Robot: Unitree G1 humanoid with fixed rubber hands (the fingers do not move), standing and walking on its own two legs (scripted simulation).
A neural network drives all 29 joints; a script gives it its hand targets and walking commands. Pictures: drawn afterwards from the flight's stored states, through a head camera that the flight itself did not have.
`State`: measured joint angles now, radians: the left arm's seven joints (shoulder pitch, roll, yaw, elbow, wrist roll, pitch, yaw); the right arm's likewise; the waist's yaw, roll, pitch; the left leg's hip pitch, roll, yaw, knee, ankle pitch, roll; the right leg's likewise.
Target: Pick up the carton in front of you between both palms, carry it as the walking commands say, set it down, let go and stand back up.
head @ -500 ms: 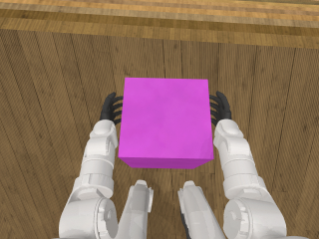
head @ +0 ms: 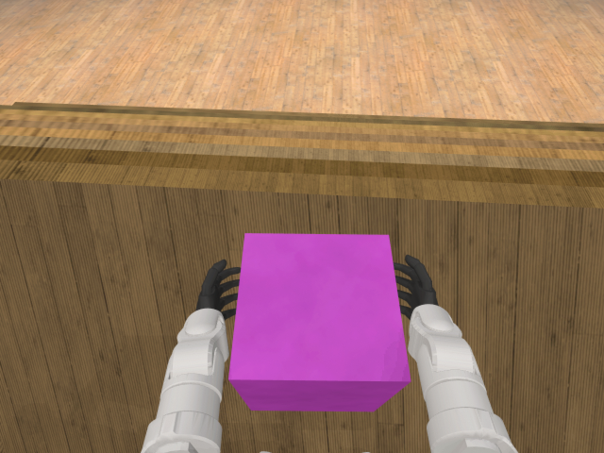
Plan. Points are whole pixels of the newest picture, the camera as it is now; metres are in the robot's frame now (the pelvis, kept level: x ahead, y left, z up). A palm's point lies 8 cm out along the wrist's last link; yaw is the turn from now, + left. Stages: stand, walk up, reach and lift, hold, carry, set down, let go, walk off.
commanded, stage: reach and lift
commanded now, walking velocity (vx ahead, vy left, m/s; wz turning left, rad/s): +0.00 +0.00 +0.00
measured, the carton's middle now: (314, 329) +0.31 +0.00 -0.09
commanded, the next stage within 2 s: hold in 1.26 s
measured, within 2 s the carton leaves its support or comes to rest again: neither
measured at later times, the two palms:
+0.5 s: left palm (198, 307) +0.28 +0.15 +0.05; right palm (444, 300) +0.29 -0.15 +0.05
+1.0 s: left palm (197, 295) +0.29 +0.15 +0.06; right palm (445, 288) +0.30 -0.15 +0.07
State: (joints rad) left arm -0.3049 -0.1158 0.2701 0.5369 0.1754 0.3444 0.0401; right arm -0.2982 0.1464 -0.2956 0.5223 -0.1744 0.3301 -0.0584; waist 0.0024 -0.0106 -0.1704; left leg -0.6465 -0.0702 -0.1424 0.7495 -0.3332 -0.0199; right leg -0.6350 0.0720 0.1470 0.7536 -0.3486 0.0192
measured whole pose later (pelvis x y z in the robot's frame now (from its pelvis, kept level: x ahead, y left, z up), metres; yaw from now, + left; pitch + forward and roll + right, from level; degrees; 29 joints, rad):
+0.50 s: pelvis -0.01 +0.00 +0.03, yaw +0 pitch -3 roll +0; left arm -0.30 -0.16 0.29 0.40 0.29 0.62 0.00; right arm -0.32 0.17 -0.31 0.41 -0.29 0.60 0.00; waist 0.00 -0.01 -0.02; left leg -0.19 -0.05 -0.14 0.47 -0.22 -0.02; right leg -0.18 0.05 0.15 0.47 -0.23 0.01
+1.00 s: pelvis +0.00 +0.00 +0.04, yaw +0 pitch -4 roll +0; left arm -0.26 -0.15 0.24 0.31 0.28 0.67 0.00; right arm -0.28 0.16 -0.26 0.32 -0.28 0.65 0.01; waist 0.00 -0.01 -0.01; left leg -0.11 -0.04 -0.14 0.39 -0.20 -0.01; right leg -0.11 0.04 0.15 0.39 -0.22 0.01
